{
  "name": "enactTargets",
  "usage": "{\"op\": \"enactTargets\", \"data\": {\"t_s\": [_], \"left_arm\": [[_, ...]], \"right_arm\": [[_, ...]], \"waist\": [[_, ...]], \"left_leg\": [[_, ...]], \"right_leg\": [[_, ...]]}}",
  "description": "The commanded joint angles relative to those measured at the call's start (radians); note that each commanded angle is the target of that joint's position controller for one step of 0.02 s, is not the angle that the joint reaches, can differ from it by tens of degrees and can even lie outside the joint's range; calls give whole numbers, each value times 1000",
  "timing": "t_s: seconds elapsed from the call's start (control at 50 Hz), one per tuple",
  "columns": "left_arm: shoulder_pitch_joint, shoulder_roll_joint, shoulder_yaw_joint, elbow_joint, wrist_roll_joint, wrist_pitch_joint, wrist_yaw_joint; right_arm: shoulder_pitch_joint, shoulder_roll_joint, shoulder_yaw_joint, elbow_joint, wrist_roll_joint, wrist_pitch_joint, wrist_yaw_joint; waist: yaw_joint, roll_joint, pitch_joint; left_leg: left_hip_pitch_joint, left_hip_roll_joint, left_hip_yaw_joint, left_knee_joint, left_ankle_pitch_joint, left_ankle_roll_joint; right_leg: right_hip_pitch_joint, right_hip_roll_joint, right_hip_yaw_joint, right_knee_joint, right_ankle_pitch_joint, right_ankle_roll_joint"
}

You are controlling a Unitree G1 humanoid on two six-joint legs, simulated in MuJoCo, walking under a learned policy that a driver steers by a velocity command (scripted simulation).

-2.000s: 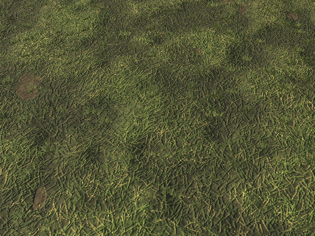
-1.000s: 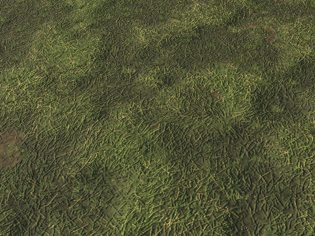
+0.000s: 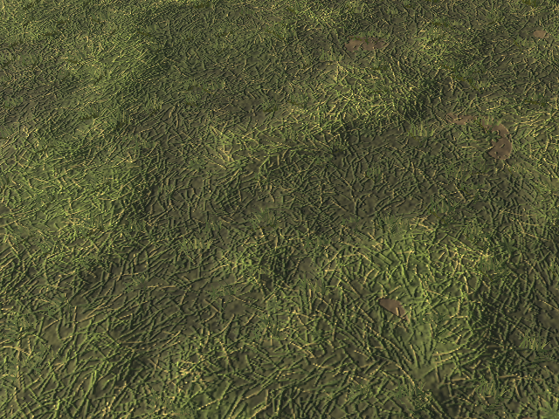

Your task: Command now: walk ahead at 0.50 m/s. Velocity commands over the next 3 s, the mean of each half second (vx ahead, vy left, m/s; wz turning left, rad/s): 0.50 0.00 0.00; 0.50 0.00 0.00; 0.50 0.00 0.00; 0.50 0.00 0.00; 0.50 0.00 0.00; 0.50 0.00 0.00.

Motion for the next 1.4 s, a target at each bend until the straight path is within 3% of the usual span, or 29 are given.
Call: {"op": "enactTargets", "data": {"t_s": [0.02,0.1,0.2,0.28,0.34,0.38,0.4,0.42,0.44,0.46,0.48,0.5,0.52,0.56,0.68,0.76,0.86,0.92,0.96,0.98,1.0,1.02,1.04,1.06,1.08,1.12,1.24,1.32,1.4], "left_arm": [[16,96,15,-32,3,-19,1],[87,142,24,-3,0,-18,25],[163,146,21,26,-11,-9,35],[234,154,24,64,-16,8,37],[233,172,34,75,-21,23,44],[191,187,38,66,-23,31,46],[178,165,30,58,-20,35,47],[188,133,14,33,-1,35,48],[309,-2,-23,34,-3,11,35],[236,99,0,40,-26,-13,29],[143,146,13,7,-48,-27,27],[93,145,14,-3,-48,-30,34],[71,139,21,-5,-32,-25,41],[114,101,23,5,-26,0,43],[-34,83,25,-47,-8,20,43],[-165,59,11,-82,-13,11,29],[-288,66,0,-133,-23,1,2],[-230,107,12,-133,-25,-8,-11],[36,181,53,-51,-18,-9,-3],[222,259,73,-13,-6,-6,8],[255,299,78,8,-10,-1,1],[234,203,49,-4,-18,-3,1],[148,168,38,-21,-18,-7,5],[70,149,29,-39,-9,-9,5],[22,121,22,-45,1,-12,3],[4,91,12,-38,10,-18,-1],[94,148,23,1,-1,-15,29],[157,152,21,24,-11,-10,36],[227,160,26,62,-17,8,38]], "right_arm": [[24,-58,-21,-51,-4,8,-7],[-99,-56,-23,-95,-20,19,-9],[-257,-29,-8,-138,-14,11,9],[-364,-31,3,-179,-5,3,31],[-367,-54,0,-197,-1,-7,48],[-235,-101,-22,-164,-5,-10,48],[-64,-146,-48,-109,-9,-10,41],[127,-221,-68,-69,-23,-8,31],[174,-267,-74,-46,-19,-3,36],[159,-175,-47,-56,-12,-3,36],[71,-140,-35,-71,-11,-8,32],[-12,-120,-27,-90,-18,-11,32],[-61,-93,-20,-95,-29,-14,35],[-80,-61,-10,-88,-39,-20,39],[12,-119,-21,-49,-29,-15,8],[73,-124,-19,-26,-19,-9,0],[152,-138,-26,18,-11,12,-3],[126,-160,-36,19,-7,26,-9],[91,-139,-27,6,-8,35,-11],[108,-103,-10,-19,-28,34,-12],[230,28,25,-17,-24,10,1],[149,-84,1,-12,-2,-13,7],[54,-126,-11,-44,20,-28,11],[7,-121,-11,-52,18,-31,3],[-13,-114,-18,-53,3,-25,-3],[28,-77,-20,-45,-3,0,-5],[-118,-56,-20,-97,-21,19,-5],[-250,-32,-7,-132,-15,11,9],[-354,-35,3,-173,-6,4,31]], "waist": [[-17,-109,-68],[1,-76,-14],[48,-85,21],[81,-85,58],[55,-104,50],[-27,-130,-35],[-102,-113,-136],[-156,2,-287],[-83,265,-410],[-121,167,-379],[-106,130,-238],[-73,43,-156],[-44,16,-98],[6,49,-82],[-10,19,-6],[-51,26,21],[-83,29,60],[-28,60,20],[100,48,-141],[148,-81,-296],[72,-345,-410],[111,-233,-362],[99,-192,-225],[67,-103,-149],[39,-79,-92],[-10,-110,-77],[5,-78,-5],[47,-84,24],[78,-85,58]], "left_leg": [[-162,94,-49,-44,82,-1],[-268,98,-38,-241,257,-39],[-224,51,9,-506,459,-42],[-252,28,19,-610,420,-28],[-211,9,24,-656,320,6],[5,-49,72,-681,277,41],[241,-63,79,-680,304,71],[567,124,-137,-645,334,135],[873,331,-616,-773,119,290],[847,306,-671,-846,5,253],[717,279,-527,-867,36,212],[562,246,-415,-895,135,192],[431,216,-335,-925,220,185],[315,174,-248,-980,271,176],[302,152,-124,-1056,361,177],[320,116,-43,-1061,364,143],[476,178,-45,-998,392,140],[536,204,-45,-899,604,113],[453,127,20,-605,825,67],[229,60,68,-276,517,30],[-154,-129,19,35,-185,-24],[-265,-80,-106,148,-233,-5],[-326,-31,-83,156,-144,12],[-290,23,-55,115,-47,13],[-248,53,-48,57,12,9],[-152,85,-56,-9,63,5],[-261,95,-34,-298,304,-45],[-212,51,12,-511,457,-45],[-239,28,19,-614,420,-29]], "right_leg": [[167,-268,302,-277,74,-165],[181,-262,228,-320,168,-168],[207,-218,129,-330,176,-127],[333,-263,127,-287,191,-128],[414,-305,135,-217,306,-110],[412,-283,106,-73,597,-82],[343,-230,67,116,655,-55],[115,-166,23,436,361,-19],[-277,26,60,764,-354,40],[-388,-14,196,881,-432,21],[-453,-64,175,894,-349,4],[-418,-118,145,852,-251,3],[-375,-149,136,795,-193,7],[-275,-182,144,727,-141,8],[-390,-195,122,446,98,59],[-342,-153,78,231,257,61],[-371,-126,70,107,191,38],[-255,-89,48,68,81,-3],[127,-43,11,54,102,-54],[446,-240,240,83,121,-120],[736,-433,716,-57,-94,-273],[701,-403,747,-123,-215,-234],[572,-375,603,-142,-182,-192],[422,-341,496,-169,-84,-173],[297,-311,417,-199,0,-166],[187,-273,334,-254,54,-161],[179,-251,203,-325,167,-159],[197,-216,124,-332,169,-127],[326,-263,121,-287,187,-127]]}}
Next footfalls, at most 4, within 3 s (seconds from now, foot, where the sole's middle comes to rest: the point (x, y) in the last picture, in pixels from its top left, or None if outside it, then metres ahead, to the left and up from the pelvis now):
0.40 left None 0.41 0.15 -0.78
0.96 right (335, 322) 0.72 -0.09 -0.78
1.52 left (248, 226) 1.04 0.15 -0.78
2.08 right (322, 150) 1.35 -0.08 -0.78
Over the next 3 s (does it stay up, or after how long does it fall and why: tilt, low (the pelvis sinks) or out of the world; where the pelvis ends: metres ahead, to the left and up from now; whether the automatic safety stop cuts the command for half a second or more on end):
stays up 1.69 0.07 0.01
